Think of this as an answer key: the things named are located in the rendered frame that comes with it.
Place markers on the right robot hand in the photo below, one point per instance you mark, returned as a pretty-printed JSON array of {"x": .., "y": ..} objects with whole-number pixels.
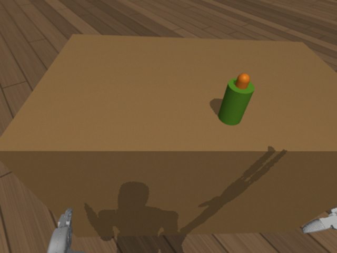
[{"x": 322, "y": 223}]

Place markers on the left robot hand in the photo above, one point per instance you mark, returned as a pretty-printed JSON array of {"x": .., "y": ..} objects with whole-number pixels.
[{"x": 61, "y": 238}]

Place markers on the bottle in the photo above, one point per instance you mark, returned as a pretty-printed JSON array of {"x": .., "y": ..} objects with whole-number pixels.
[{"x": 236, "y": 99}]

